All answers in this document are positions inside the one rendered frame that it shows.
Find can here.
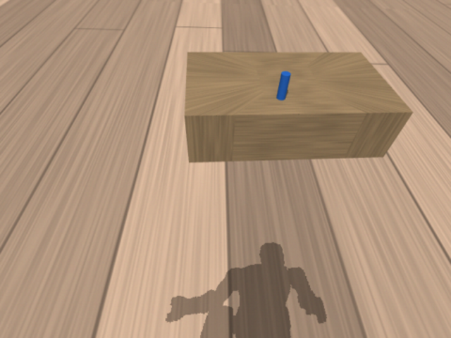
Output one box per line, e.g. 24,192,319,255
276,71,291,101

